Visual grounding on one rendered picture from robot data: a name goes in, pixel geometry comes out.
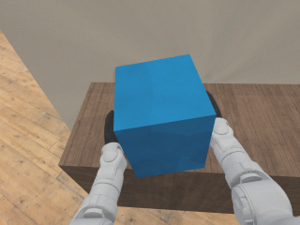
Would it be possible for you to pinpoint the left robot forearm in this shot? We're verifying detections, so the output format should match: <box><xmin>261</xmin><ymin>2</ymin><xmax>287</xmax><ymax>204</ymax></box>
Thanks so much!
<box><xmin>68</xmin><ymin>142</ymin><xmax>128</xmax><ymax>225</ymax></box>

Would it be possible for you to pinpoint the carton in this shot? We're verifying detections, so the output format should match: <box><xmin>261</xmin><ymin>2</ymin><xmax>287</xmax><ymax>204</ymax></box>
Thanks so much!
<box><xmin>113</xmin><ymin>54</ymin><xmax>217</xmax><ymax>178</ymax></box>

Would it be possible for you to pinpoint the pedestal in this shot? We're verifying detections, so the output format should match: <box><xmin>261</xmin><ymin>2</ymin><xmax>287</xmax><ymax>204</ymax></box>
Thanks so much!
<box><xmin>58</xmin><ymin>82</ymin><xmax>300</xmax><ymax>217</ymax></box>

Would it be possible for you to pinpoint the right robot forearm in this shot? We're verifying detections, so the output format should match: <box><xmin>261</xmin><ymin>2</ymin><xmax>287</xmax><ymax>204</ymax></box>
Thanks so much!
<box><xmin>209</xmin><ymin>117</ymin><xmax>293</xmax><ymax>213</ymax></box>

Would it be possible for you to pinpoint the left robot hand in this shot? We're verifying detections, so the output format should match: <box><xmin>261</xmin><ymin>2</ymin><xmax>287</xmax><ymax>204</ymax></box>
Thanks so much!
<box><xmin>104</xmin><ymin>110</ymin><xmax>119</xmax><ymax>144</ymax></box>

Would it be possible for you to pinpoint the right robot upper arm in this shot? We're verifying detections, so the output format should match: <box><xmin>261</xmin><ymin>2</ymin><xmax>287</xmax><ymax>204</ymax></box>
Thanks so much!
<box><xmin>231</xmin><ymin>179</ymin><xmax>300</xmax><ymax>225</ymax></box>

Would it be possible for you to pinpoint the right robot hand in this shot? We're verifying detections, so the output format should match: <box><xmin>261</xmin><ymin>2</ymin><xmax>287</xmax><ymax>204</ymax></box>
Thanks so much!
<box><xmin>206</xmin><ymin>91</ymin><xmax>222</xmax><ymax>118</ymax></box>

